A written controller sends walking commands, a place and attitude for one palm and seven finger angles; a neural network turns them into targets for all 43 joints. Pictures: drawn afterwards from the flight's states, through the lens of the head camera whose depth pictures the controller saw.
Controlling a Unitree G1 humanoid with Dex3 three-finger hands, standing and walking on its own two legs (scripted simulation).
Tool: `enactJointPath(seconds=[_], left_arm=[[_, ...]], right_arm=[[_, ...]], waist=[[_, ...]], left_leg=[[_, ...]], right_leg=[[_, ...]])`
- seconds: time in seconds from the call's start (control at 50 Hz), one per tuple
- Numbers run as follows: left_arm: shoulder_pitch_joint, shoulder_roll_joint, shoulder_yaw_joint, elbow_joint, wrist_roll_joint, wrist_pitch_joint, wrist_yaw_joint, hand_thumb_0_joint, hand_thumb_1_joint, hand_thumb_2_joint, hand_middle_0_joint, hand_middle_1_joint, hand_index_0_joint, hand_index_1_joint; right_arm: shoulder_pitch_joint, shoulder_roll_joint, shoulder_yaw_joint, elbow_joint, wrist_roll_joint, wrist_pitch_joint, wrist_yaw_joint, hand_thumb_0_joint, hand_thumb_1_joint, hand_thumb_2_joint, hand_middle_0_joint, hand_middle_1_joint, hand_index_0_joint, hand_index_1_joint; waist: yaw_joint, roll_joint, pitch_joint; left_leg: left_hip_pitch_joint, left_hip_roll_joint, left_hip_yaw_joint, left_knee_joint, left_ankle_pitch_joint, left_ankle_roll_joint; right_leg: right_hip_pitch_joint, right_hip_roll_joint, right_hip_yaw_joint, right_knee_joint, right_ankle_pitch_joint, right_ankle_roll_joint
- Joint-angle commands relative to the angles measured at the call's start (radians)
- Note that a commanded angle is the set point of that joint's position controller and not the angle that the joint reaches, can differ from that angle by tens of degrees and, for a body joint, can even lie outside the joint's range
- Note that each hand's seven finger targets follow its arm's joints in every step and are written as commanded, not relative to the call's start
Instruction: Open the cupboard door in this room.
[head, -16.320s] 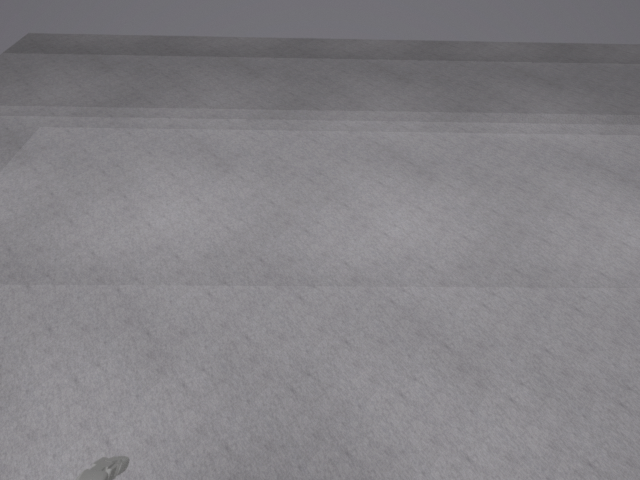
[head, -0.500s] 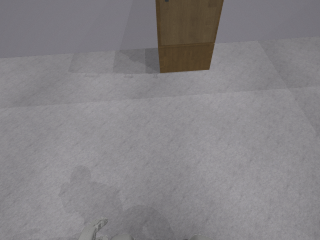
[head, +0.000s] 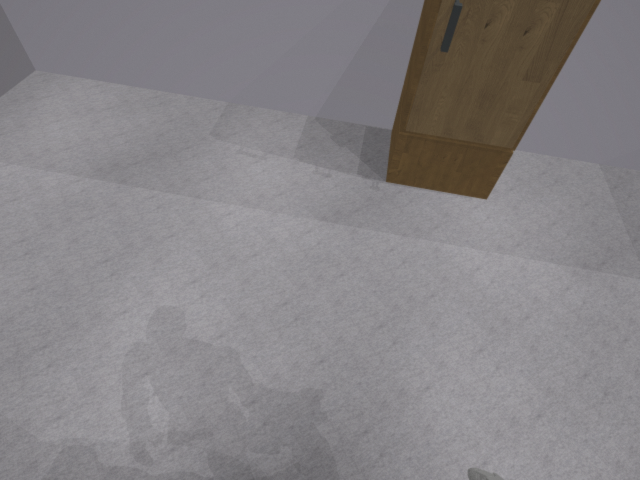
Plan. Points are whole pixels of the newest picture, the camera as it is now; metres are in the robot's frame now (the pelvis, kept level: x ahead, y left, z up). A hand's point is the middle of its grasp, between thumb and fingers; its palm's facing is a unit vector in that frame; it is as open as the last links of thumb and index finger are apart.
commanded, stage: turn or walk to find it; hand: left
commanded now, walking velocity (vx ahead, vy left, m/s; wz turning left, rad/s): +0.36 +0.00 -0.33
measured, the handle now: (450, 25) +1.40 -0.29 -0.04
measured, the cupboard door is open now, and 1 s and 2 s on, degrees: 0 0 0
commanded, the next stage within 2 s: stand and wait in 0.46 s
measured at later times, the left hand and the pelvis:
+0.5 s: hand out of the picture +0.07 +0.10 -0.16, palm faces -0.06 -0.98 -0.17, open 7.4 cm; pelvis +0.08 -0.07 +0.01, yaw -7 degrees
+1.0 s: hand (246, 406) +0.24 +0.13 -0.18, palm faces -0.10 -0.98 -0.19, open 7.3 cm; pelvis +0.20 -0.04 -0.01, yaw -8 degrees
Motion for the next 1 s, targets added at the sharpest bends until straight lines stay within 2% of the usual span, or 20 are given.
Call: enactJointPath(seconds=[0.0,0.14,0.2,0.24,0.26,0.28,0.3,0.32,0.38,0.46,0.64,0.68,0.7,0.72,0.74,0.76,0.8,0.86,0.94,0.98], left_arm=[[0.014,0.030,0.000,-0.037,0.010,-0.020,-0.014,0.000,0.900,0.900,-0.200,-0.300,-0.200,-0.300],[-0.009,-0.001,0.015,-0.069,0.013,-0.018,-0.033,0.000,0.900,0.900,-0.200,-0.300,-0.200,-0.300],[0.069,-0.004,0.019,-0.049,0.012,-0.025,-0.036,0.000,0.900,0.900,-0.200,-0.300,-0.200,-0.300],[0.188,0.017,0.024,-0.005,0.016,-0.035,-0.031,0.000,0.900,0.900,-0.200,-0.300,-0.200,-0.300],[0.243,0.073,0.036,0.009,0.019,-0.045,-0.021,0.000,0.900,0.900,-0.200,-0.300,-0.200,-0.300],[0.312,0.155,0.054,0.021,0.015,-0.051,-0.012,0.000,0.900,0.900,-0.200,-0.300,-0.200,-0.300],[0.322,0.169,0.056,0.019,0.000,-0.058,0.000,0.000,0.900,0.900,-0.200,-0.300,-0.200,-0.300],[0.280,0.149,0.054,0.017,0.003,-0.063,0.002,0.000,0.900,0.900,-0.200,-0.300,-0.200,-0.300],[0.148,0.071,0.035,-0.018,0.004,-0.080,0.002,0.000,0.900,0.900,-0.200,-0.300,-0.200,-0.300],[0.187,0.048,0.020,0.012,0.000,-0.102,-0.001,0.000,0.900,0.900,-0.200,-0.300,-0.200,-0.300],[0.192,0.032,0.007,0.061,0.005,-0.084,0.022,0.000,0.900,0.900,-0.200,-0.300,-0.200,-0.300],[0.174,0.025,0.006,0.063,0.002,-0.073,0.030,0.000,0.900,0.900,-0.200,-0.300,-0.200,-0.300],[0.187,0.010,0.002,0.061,-0.002,-0.067,0.032,0.000,0.900,0.900,-0.200,-0.300,-0.200,-0.300],[0.228,-0.017,-0.004,0.061,-0.008,-0.065,0.036,0.000,0.900,0.900,-0.200,-0.300,-0.200,-0.300],[0.268,-0.051,-0.012,0.061,-0.012,-0.058,0.039,0.000,0.900,0.900,-0.200,-0.300,-0.200,-0.300],[0.265,-0.052,-0.016,0.062,-0.015,-0.044,0.038,0.000,0.900,0.900,-0.200,-0.300,-0.200,-0.300],[0.158,-0.042,-0.011,0.047,-0.006,-0.032,0.030,0.000,0.900,0.900,-0.200,-0.300,-0.200,-0.300],[0.126,-0.058,-0.012,0.038,-0.003,-0.023,0.015,0.000,0.900,0.900,-0.200,-0.300,-0.200,-0.300],[0.196,-0.043,-0.016,0.056,0.008,-0.019,0.016,0.000,0.900,0.900,-0.200,-0.300,-0.200,-0.300],[0.152,-0.005,-0.020,0.043,0.011,-0.023,0.018,0.000,0.900,0.900,-0.200,-0.300,-0.200,-0.300]], right_arm=[[0.165,-0.174,-0.048,0.021,0.004,-0.013,-0.006,0.000,-0.900,-0.900,0.200,0.300,0.200,0.300],[0.181,-0.176,-0.072,0.030,-0.005,-0.013,0.001,0.000,-0.900,-0.900,0.200,0.300,0.200,0.300],[0.148,-0.179,-0.072,0.037,-0.004,-0.009,0.004,0.000,-0.900,-0.900,0.200,0.300,0.200,0.300],[0.136,-0.147,-0.065,0.042,0.000,-0.006,0.007,0.000,-0.900,-0.900,0.200,0.300,0.200,0.300],[0.126,-0.102,-0.056,0.029,0.006,-0.007,0.011,0.000,-0.900,-0.900,0.200,0.300,0.200,0.300],[0.067,-0.043,-0.038,-0.021,0.010,-0.010,0.019,0.000,-0.900,-0.900,0.200,0.300,0.200,0.300],[0.015,-0.096,-0.046,-0.043,0.005,-0.005,0.021,0.000,-0.900,-0.900,0.200,0.300,0.200,0.300],[-0.014,-0.096,-0.052,-0.041,0.003,-0.005,0.026,0.000,-0.900,-0.900,0.200,0.300,0.200,0.300],[0.106,-0.076,-0.056,0.020,-0.005,-0.007,0.035,0.000,-0.900,-0.900,0.200,0.300,0.200,0.300],[0.126,-0.051,-0.051,0.032,0.003,-0.006,0.035,0.000,-0.900,-0.900,0.200,0.300,0.200,0.300],[0.056,0.001,-0.022,0.027,0.016,-0.016,0.020,0.000,-0.900,-0.900,0.200,0.300,0.200,0.300],[0.152,-0.020,-0.020,0.065,0.011,-0.027,0.008,0.000,-0.900,-0.900,0.200,0.300,0.200,0.300],[0.229,-0.057,-0.026,0.093,0.007,-0.035,0.002,0.000,-0.900,-0.900,0.200,0.300,0.200,0.300],[0.299,-0.117,-0.038,0.110,0.002,-0.039,-0.005,0.000,-0.900,-0.900,0.200,0.300,0.200,0.300],[0.325,-0.155,-0.044,0.121,0.006,-0.031,-0.010,0.000,-0.900,-0.900,0.200,0.300,0.200,0.300],[0.284,-0.164,-0.037,0.119,0.012,-0.021,-0.022,0.000,-0.900,-0.900,0.200,0.300,0.200,0.300],[0.184,-0.115,-0.034,0.096,0.009,-0.012,-0.024,0.000,-0.900,-0.900,0.200,0.300,0.200,0.300],[0.114,-0.097,-0.034,0.080,0.005,-0.011,-0.017,0.000,-0.900,-0.900,0.200,0.300,0.200,0.300],[0.052,-0.103,-0.042,0.065,0.014,-0.004,-0.010,0.000,-0.900,-0.900,0.200,0.300,0.200,0.300],[0.072,-0.074,-0.033,0.072,0.020,0.005,-0.002,0.000,-0.900,-0.900,0.200,0.300,0.200,0.300]], waist=[[-0.071,0.122,-0.102],[-0.066,0.156,-0.004],[-0.023,0.154,-0.018],[0.031,0.054,-0.029],[0.062,-0.105,-0.010],[0.098,-0.327,0.038],[0.106,-0.272,0.058],[0.080,-0.223,0.101],[-0.015,-0.052,0.040],[-0.025,-0.075,0.021],[-0.013,-0.138,0.011],[-0.057,-0.100,-0.027],[-0.072,-0.019,-0.096],[-0.083,0.099,-0.179],[-0.074,0.229,-0.221],[-0.061,0.325,-0.252],[-0.053,0.233,-0.130],[-0.033,0.116,-0.089],[0.008,0.089,-0.115],[-0.011,0.046,-0.037]], left_leg=[[0.203,0.288,-0.243,-0.286,0.095,0.094],[0.074,0.294,-0.197,-0.352,-0.248,0.073],[0.017,0.280,-0.154,-0.298,-0.315,0.047],[-0.075,0.206,-0.068,-0.130,-0.360,-0.009],[-0.222,0.127,0.010,0.074,-0.365,-0.050],[-0.432,0.031,0.069,0.335,-0.403,-0.085],[-0.461,0.064,-0.053,0.473,-0.320,-0.071],[-0.478,0.079,-0.094,0.554,-0.230,-0.065],[-0.380,0.113,-0.094,0.533,-0.048,-0.089],[-0.373,0.103,-0.072,0.464,0.037,-0.114],[-0.166,0.036,-0.018,0.126,0.055,-0.091],[-0.004,0.022,-0.020,-0.020,0.198,-0.083],[0.144,0.063,-0.059,-0.051,0.442,-0.065],[0.334,0.202,-0.181,-0.011,0.751,0.000],[0.381,0.332,-0.277,-0.035,0.906,0.081],[0.329,0.373,-0.349,-0.122,0.780,0.127],[0.140,0.333,-0.327,-0.201,0.487,0.134],[0.026,0.268,-0.269,-0.255,0.193,0.102],[-0.037,0.191,-0.194,-0.250,-0.118,0.035],[-0.069,0.125,-0.163,-0.253,-0.211,-0.025]], right_leg=[[-0.150,-0.016,0.028,0.075,0.045,-0.010],[-0.087,-0.017,-0.015,-0.134,0.095,-0.026],[0.057,0.017,-0.055,-0.284,0.156,-0.033],[0.229,0.031,-0.059,-0.434,0.217,-0.041],[0.318,-0.072,0.107,-0.563,0.052,-0.080],[0.355,-0.281,0.477,-0.757,-0.133,-0.185],[0.269,-0.341,0.618,-0.847,-0.272,-0.238],[0.213,-0.325,0.611,-0.854,-0.275,-0.241],[0.181,-0.218,0.308,-0.778,0.050,-0.184],[0.235,-0.171,0.164,-0.752,0.387,-0.174],[0.261,-0.142,0.064,-0.587,0.886,-0.152],[0.248,-0.111,0.043,-0.468,0.882,-0.112],[0.204,-0.071,0.024,-0.356,0.779,-0.077],[0.071,-0.013,-0.005,-0.255,0.508,-0.045],[0.018,0.039,-0.015,-0.143,0.033,-0.029],[0.010,0.037,0.026,-0.009,-0.156,-0.013],[-0.010,-0.006,0.051,0.018,-0.111,-0.017],[0.048,-0.018,0.040,-0.137,-0.023,-0.021],[0.174,-0.001,0.005,-0.417,0.235,-0.022],[0.147,-0.031,0.050,-0.534,0.225,-0.030]])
